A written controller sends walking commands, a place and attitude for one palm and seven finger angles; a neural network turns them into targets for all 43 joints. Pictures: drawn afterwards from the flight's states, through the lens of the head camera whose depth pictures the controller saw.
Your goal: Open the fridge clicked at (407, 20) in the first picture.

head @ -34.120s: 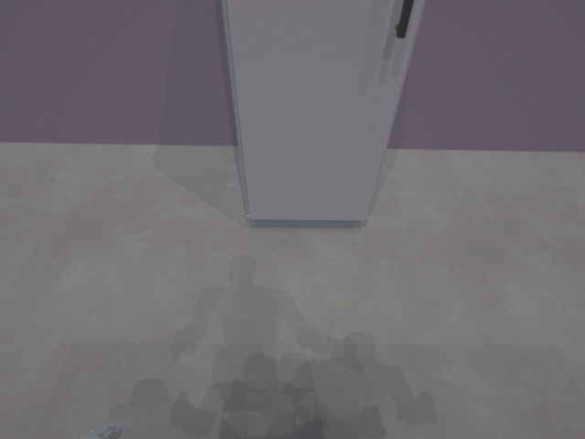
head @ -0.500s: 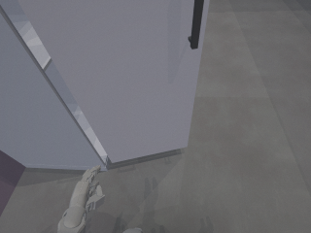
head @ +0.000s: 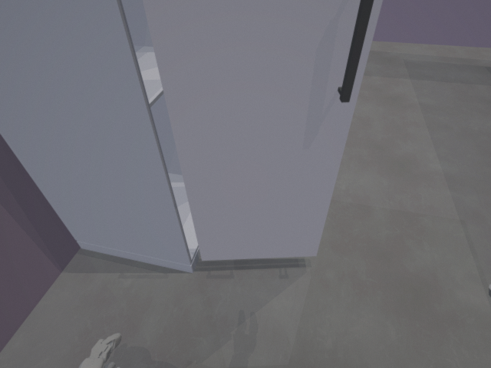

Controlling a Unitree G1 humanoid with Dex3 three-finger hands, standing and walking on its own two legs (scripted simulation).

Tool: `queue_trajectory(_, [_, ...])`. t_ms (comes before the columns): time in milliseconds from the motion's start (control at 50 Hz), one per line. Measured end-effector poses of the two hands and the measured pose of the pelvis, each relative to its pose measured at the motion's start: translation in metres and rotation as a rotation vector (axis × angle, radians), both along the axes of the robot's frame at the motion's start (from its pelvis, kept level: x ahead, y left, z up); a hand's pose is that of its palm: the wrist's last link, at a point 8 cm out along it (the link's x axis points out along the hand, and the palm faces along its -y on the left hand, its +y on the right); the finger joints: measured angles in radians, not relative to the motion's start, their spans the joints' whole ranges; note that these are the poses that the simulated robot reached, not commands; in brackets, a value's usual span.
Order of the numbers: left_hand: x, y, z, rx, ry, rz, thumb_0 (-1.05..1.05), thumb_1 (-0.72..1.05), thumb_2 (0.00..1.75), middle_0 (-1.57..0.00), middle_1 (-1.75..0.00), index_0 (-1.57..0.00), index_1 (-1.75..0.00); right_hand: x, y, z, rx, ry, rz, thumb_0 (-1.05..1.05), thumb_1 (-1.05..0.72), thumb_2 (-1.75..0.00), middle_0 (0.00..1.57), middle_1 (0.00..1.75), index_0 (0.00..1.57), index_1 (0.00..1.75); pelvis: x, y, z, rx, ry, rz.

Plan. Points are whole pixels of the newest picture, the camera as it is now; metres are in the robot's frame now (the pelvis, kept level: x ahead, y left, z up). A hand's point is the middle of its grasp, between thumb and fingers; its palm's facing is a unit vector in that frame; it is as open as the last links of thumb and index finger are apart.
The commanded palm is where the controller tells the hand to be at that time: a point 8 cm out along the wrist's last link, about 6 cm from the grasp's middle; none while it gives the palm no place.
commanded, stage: stop stepping back and stand still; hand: right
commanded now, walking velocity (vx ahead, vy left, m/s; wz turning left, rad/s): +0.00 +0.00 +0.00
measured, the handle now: (355, 34) +0.74 -0.17 +0.26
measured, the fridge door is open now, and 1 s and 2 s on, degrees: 74 74 74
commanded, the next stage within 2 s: let the arm hang, fingers relaxed in 0.28 s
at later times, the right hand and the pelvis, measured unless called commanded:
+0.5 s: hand (446, 340) +0.20 -0.27 +0.01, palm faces +0.18 +0.88 -0.45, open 7.4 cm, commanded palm none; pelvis -0.02 -0.01 -0.01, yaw -2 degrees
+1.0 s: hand out of the picture -0.03 -0.25 -0.16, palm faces +0.01 +0.95 -0.30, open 7.3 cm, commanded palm none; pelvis -0.01 -0.01 +0.01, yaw -2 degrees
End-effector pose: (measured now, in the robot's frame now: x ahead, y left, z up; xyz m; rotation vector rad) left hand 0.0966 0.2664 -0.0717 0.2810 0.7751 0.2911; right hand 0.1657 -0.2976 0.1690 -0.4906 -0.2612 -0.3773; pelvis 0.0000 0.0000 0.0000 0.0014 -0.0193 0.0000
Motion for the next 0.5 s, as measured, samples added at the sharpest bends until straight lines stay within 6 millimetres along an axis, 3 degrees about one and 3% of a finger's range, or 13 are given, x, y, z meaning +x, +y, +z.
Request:
queue_trajectory(140, [0.004,-0.022,-0.004,-0.070,-0.029,-0.070,0.02,0.91,0.89,-0.20,-0.30,-0.20,-0.30,-0.019,0.001,0.017,-0.109,-0.003,0.015,0.01,-0.89,-0.90,0.22,0.30,0.22,0.30,-0.010,0.005,0.001,0.013,0.004,-0.019])
queue_trajectory(220, [0.016,-0.029,-0.010,-0.088,-0.024,-0.111,0.02,0.90,0.89,-0.21,-0.30,-0.20,-0.30,-0.029,-0.002,0.013,-0.075,0.000,-0.022,0.01,-0.89,-0.90,0.22,0.30,0.22,0.30,-0.011,0.003,-0.001,0.028,0.006,-0.008])
queue_trajectory(380, [0.048,-0.044,0.001,-0.074,-0.072,-0.148,0.02,0.91,0.89,-0.21,-0.30,-0.20,-0.30,-0.018,-0.011,-0.002,0.018,0.010,-0.062,0.01,-0.89,-0.90,0.22,0.30,0.21,0.30,-0.007,-0.006,0.002,0.012,-0.005,-0.005])
queue_trajectory(420, [0.056,-0.044,-0.002,-0.099,-0.078,-0.184,0.02,0.90,0.89,-0.21,-0.30,-0.20,-0.30,-0.006,-0.013,-0.024,0.030,0.096,-0.033,0.01,-0.89,-0.90,0.21,0.30,0.21,0.30,-0.009,-0.007,0.000,0.012,0.012,-0.022])
queue_trajectory(460, [0.062,-0.040,-0.013,-0.112,-0.027,-0.209,0.01,0.90,0.89,-0.21,-0.30,-0.21,-0.30,0.008,-0.015,-0.073,0.087,0.324,-0.028,0.00,-0.90,-0.90,0.21,0.30,0.21,0.30,-0.013,-0.009,-0.003,0.007,0.023,-0.032])
queue_trajectory(500, [0.063,-0.034,-0.022,-0.114,0.022,-0.207,0.01,0.90,0.89,-0.21,-0.30,-0.21,-0.30,0.008,-0.012,-0.133,0.160,0.588,-0.035,0.00,-0.90,-0.90,0.20,0.30,0.20,0.30,-0.016,-0.010,-0.006,0.006,0.024,-0.036])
